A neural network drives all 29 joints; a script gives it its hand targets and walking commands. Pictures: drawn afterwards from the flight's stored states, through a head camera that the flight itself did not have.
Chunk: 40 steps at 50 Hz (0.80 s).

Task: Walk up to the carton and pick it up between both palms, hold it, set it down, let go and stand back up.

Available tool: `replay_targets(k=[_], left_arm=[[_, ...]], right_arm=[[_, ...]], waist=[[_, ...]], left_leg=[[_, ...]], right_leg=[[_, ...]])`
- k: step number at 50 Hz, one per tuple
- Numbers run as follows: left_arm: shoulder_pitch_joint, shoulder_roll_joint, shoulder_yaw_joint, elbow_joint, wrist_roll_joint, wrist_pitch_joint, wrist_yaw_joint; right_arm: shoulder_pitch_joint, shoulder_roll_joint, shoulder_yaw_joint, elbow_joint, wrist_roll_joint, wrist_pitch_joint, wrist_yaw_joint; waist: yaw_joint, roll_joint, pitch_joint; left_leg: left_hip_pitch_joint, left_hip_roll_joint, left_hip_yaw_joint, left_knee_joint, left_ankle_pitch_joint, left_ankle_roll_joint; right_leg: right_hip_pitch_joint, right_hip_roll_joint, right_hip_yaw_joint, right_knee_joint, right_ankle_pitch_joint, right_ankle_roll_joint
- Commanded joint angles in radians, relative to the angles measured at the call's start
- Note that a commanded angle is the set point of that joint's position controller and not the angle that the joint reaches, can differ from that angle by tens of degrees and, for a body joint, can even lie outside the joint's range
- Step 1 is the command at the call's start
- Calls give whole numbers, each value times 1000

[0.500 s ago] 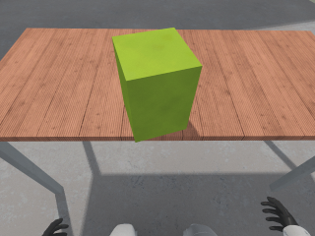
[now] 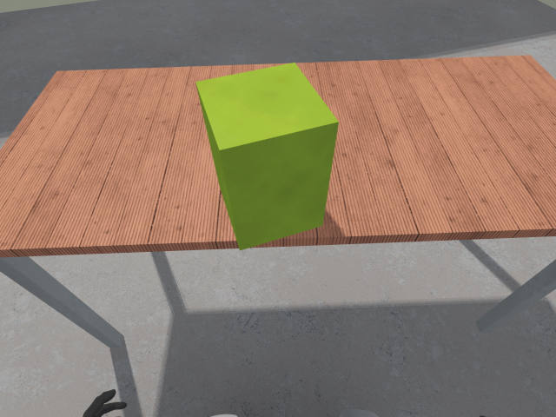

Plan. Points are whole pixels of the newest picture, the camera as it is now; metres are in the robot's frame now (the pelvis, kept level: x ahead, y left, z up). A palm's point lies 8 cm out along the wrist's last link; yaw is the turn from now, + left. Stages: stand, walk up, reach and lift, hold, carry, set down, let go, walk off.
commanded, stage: walk up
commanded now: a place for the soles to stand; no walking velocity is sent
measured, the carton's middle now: (265, 161) +0.49 +0.03 +0.07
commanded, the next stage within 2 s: none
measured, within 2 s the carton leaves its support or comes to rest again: neither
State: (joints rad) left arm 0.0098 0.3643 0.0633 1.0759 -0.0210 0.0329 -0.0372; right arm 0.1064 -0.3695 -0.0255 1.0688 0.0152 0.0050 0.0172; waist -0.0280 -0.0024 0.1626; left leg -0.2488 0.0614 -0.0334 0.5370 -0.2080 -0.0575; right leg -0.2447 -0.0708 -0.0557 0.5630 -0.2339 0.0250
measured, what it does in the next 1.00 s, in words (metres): walks ahead: right foot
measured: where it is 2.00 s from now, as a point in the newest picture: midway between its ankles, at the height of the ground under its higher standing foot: outside the picture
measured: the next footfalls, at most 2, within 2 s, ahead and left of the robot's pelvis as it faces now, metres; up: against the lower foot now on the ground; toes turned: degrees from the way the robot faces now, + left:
right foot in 0.96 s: +0.28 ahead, -0.05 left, +0.00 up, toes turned +9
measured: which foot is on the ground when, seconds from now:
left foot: down 0.00-1.00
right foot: down 0.00-0.60, up 0.62-0.94, down 0.96-1.00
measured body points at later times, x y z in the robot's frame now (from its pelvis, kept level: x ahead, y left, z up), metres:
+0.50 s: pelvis +0.02 +0.02 +0.01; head +0.02 +0.04 +0.46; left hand +0.08 +0.33 -0.12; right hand +0.13 -0.28 -0.10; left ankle +0.04 +0.15 -0.71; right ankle +0.05 -0.14 -0.73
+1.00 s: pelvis +0.15 +0.07 -0.02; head +0.16 +0.07 +0.43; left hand +0.23 +0.38 -0.14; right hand +0.20 -0.23 -0.14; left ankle +0.07 +0.16 -0.73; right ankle +0.25 -0.06 -0.73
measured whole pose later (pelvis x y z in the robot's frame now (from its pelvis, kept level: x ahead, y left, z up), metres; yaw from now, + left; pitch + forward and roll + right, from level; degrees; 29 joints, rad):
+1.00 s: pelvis +0.15 +0.07 -0.02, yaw -3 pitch -6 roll +0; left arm 0.25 0.38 0.07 0.92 0.01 0.02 0.00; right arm 0.28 -0.35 -0.03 0.85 -0.01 0.01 0.01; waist 0.00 0.00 0.13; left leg -0.04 0.04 0.17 0.68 -0.53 0.02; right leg -0.35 -0.02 -0.01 0.65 -0.15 -0.01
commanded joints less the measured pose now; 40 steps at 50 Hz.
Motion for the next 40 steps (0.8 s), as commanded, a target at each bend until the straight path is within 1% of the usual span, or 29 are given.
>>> replay_targets(k=[1,3,4,6,10,12,16,17,19,20,21,22,23,25,26,27,28,29,30,31,32,33,34,35,36,37,38,39,40], left_arm=[[-81,251,54,-81,-2,-42,9],[-82,248,55,-75,-3,-42,7],[-54,239,57,-78,1,-42,6],[-61,232,54,-71,-1,-43,6],[-30,219,46,-51,-2,-52,9],[-44,235,55,-56,1,-49,9],[-34,230,55,-61,4,-54,10],[117,265,68,-93,38,-68,4],[151,306,100,-97,51,-65,7],[143,328,111,-117,50,-65,14],[158,332,118,-137,53,-69,23],[162,307,113,-156,62,-73,29],[182,299,113,-166,69,-79,32],[171,313,119,-177,55,-78,30],[110,304,112,-185,53,-71,28],[109,260,91,-185,43,-64,25],[102,194,74,-204,48,-53,21],[79,107,49,-264,39,-40,13],[82,159,77,-287,31,-33,18],[86,193,91,-318,41,-32,17],[168,202,80,-292,34,-43,7],[268,236,91,-237,30,-54,6],[280,247,90,-222,34,-64,6],[310,244,89,-201,30,-59,4],[289,240,93,-227,36,-55,8],[249,241,85,-248,42,-52,11],[258,236,83,-260,45,-50,16],[218,223,77,-267,45,-45,19],[235,214,74,-264,45,-40,21]], right_arm=[[-62,-251,-54,-64,-4,-42,-9],[-86,-250,-59,-64,0,-43,-9],[-89,-246,-55,-68,-1,-44,-9],[-61,-256,-60,-60,3,-48,-9],[-85,-250,-60,-53,-6,-45,-10],[-79,-240,-60,-59,-2,-42,-10],[-101,-241,-58,-63,-9,-43,-12],[-18,-211,-86,-89,-32,-41,2],[-52,-196,-85,-119,-41,-27,24],[-54,-195,-97,-145,-39,-20,36],[-79,-206,-108,-171,-43,-14,43],[-57,-190,-109,-185,-40,-17,43],[-40,-188,-112,-196,-44,-22,47],[-18,-168,-129,-214,-37,-39,56],[105,-132,-125,-183,-33,-39,57],[227,-155,-140,-149,-36,-43,45],[317,-216,-167,-128,-46,-36,37],[346,-314,-180,-162,-65,-34,24],[212,-375,-179,-231,-74,-39,3],[170,-355,-188,-262,-84,-44,-12],[146,-315,-179,-281,-83,-56,-16],[112,-282,-171,-295,-78,-57,-15],[96,-270,-157,-302,-73,-54,-18],[89,-259,-158,-310,-63,-52,-17],[125,-261,-154,-312,-61,-54,-15],[142,-249,-147,-324,-60,-53,-19],[145,-244,-138,-332,-55,-54,-21],[149,-224,-126,-347,-60,-58,-26],[130,-225,-118,-342,-57,-61,-27]], waist=[[21,-20,-183],[31,-18,-175],[42,16,-185],[30,-23,-196],[30,46,-185],[29,20,-179],[25,31,-196],[41,2,-278],[66,-100,-164],[80,-144,-148],[97,-139,-79],[83,-166,-52],[92,-151,-56],[75,-144,-68],[6,-166,-120],[-52,-69,-151],[-103,116,-138],[-113,357,-85],[-72,194,-13],[-55,124,84],[-19,100,86],[27,113,32],[24,144,-17],[27,147,-51],[-5,160,-28],[-13,124,0],[-18,143,16],[-6,83,55],[12,83,72]], left_leg=[[3,61,-50,-173,-38,98],[-5,67,-50,-195,-44,93],[7,78,-58,-207,-29,92],[2,84,-72,-222,-57,100],[34,87,-46,-207,-14,94],[-1,82,-60,-211,-33,94],[26,78,-47,-193,-4,89],[19,14,10,-134,-397,108],[-166,-45,58,56,-409,99],[-171,-49,73,226,-321,86],[-247,-5,38,308,-323,85],[-321,22,8,255,-320,94],[-324,54,-13,184,-266,95],[-178,22,37,42,-203,89],[78,-10,88,-50,-94,96],[312,-46,87,-144,-88,100],[421,41,-64,-219,-280,118],[353,241,-444,-368,-672,190],[90,387,-689,-518,-870,278],[37,396,-619,-517,-872,306],[33,351,-498,-492,-781,295],[81,275,-336,-451,-643,229],[106,239,-218,-414,-501,198],[91,215,-159,-390,-431,190],[98,258,-191,-395,-434,205],[85,267,-197,-404,-387,214],[101,306,-181,-389,-295,240],[29,296,-167,-368,-175,238],[11,302,-120,-354,-64,222]], right_leg=[[62,-106,108,-244,-152,-75],[81,-97,82,-241,-147,-68],[95,-94,78,-239,-115,-62],[102,-82,66,-235,-108,-55],[79,-98,82,-258,-54,-56],[95,-94,62,-253,-95,-62],[83,-97,64,-257,-74,-58],[151,-95,98,-306,-465,-103],[162,-239,258,-427,-678,-174],[118,-335,352,-483,-691,-222],[114,-378,386,-503,-635,-267],[182,-375,378,-480,-559,-270],[209,-364,355,-444,-485,-263],[162,-281,219,-380,-353,-222],[5,-229,103,-312,-378,-178],[-169,-148,48,-172,-463,-130],[-363,-41,-64,119,-517,-82],[-533,78,-16,431,-496,-36],[-494,94,127,532,-419,-51],[-495,17,207,567,-343,-47],[-455,4,200,559,-284,-60],[-389,11,171,530,-216,-59],[-350,6,150,475,-166,-58],[-299,8,128,473,-128,-46],[-319,-7,135,435,-139,-45],[-335,1,129,431,-129,-25],[-350,-14,147,383,-138,-16],[-309,-7,165,348,-139,-16],[-273,-3,166,340,-131,-17]])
